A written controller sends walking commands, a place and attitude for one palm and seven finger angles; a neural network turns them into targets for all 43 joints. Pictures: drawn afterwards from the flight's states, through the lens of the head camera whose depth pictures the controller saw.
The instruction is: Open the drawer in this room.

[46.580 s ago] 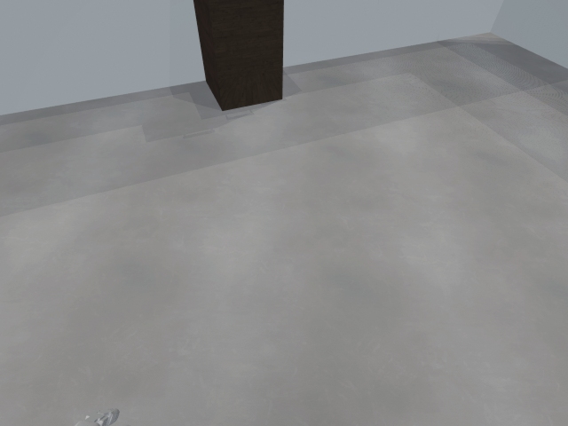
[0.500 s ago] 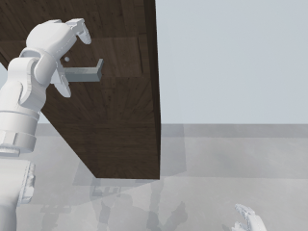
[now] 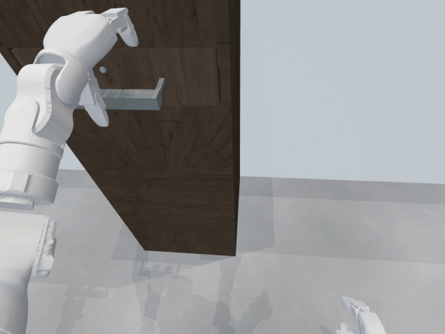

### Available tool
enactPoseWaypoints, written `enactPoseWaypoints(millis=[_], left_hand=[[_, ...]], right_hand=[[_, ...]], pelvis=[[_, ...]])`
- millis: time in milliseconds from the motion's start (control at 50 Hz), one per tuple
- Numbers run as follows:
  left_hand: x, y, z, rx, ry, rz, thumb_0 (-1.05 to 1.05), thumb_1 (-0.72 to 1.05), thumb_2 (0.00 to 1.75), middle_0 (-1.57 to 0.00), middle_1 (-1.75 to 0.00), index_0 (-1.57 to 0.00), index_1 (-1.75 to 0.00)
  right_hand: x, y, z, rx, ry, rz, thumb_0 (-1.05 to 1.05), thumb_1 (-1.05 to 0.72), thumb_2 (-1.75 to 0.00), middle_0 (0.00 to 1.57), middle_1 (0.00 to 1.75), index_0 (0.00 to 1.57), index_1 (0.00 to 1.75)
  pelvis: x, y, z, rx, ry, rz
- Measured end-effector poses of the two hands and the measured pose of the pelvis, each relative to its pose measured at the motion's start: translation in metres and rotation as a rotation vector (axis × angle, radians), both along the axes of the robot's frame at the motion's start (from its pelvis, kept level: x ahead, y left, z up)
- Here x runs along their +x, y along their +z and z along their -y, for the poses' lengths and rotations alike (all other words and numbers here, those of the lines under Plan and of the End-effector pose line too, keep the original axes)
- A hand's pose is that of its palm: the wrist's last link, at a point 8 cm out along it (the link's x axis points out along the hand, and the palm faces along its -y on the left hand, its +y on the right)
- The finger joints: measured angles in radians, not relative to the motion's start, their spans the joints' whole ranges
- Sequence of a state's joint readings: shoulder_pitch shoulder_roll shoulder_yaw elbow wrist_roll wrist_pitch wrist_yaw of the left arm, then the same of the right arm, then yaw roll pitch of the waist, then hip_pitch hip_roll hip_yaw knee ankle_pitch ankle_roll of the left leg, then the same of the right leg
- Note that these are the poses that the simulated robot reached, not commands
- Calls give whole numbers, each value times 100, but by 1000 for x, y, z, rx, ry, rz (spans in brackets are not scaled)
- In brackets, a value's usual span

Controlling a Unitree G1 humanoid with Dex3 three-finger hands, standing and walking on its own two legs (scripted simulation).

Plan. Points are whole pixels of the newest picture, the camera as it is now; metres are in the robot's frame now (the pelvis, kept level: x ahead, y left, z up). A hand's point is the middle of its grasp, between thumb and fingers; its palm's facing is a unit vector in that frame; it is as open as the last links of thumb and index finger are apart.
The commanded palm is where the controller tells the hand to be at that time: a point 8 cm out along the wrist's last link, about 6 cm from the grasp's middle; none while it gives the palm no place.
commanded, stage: move the hooked fingers above the handle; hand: left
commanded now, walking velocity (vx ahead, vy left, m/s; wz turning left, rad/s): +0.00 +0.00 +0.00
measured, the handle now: (115, 91) +0.51 +0.24 +0.17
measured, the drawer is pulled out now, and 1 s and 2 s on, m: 0.00 0.00 0.00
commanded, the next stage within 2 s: lower the fingers behind the handle in 1.70 s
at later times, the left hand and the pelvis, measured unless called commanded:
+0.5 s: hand (92, 53) +0.46 +0.22 +0.27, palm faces +0.23 -0.04 -0.97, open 13.8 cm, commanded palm +0.41 +0.24 +0.29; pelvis -0.01 -0.01 +0.00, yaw -1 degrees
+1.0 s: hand (89, 64) +0.46 +0.23 +0.25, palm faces +0.10 -0.02 -1.00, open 13.9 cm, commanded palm +0.42 +0.23 +0.29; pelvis +0.00 -0.01 +0.00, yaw -1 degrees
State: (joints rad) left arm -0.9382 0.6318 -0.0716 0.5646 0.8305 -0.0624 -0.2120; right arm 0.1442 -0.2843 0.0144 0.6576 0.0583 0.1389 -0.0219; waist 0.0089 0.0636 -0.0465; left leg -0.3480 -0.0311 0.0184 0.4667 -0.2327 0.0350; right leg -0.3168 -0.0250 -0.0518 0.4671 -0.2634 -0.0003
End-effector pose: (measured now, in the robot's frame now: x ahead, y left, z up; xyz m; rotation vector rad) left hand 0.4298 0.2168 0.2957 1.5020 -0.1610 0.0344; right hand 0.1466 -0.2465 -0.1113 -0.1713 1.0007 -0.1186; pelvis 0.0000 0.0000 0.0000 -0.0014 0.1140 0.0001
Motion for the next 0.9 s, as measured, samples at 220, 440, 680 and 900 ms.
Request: enactPoseWaypoints(millis=[220,440,680,900], left_hand=[[-18,-34,-24,104,138,-176,0,-48,30,-31,-120,-31,-120],[-13,-1,26,34,-84,77,1,-49,30,-33,-120,-33,-120],[-23,-31,-28,143,269,-246,0,-48,30,-31,-120,-31,-120],[-18,7,18,33,-55,-7,1,-49,30,-32,-120,-27,-121]], right_hand=[[-36,-10,-1,35,-44,-96,1,-91,-90,20,30,20,30],[-20,-3,3,5,-26,-7,1,-91,-90,20,30,20,30],[-24,-7,13,23,-28,-55,1,-91,-90,20,30,20,30],[9,6,10,-21,17,52,1,-91,-90,20,30,20,30]], pelvis=[[3,0,0,5,-9,15],[-6,1,2,1,-11,26],[1,2,10,9,4,30],[0,0,9,2,21,30]])
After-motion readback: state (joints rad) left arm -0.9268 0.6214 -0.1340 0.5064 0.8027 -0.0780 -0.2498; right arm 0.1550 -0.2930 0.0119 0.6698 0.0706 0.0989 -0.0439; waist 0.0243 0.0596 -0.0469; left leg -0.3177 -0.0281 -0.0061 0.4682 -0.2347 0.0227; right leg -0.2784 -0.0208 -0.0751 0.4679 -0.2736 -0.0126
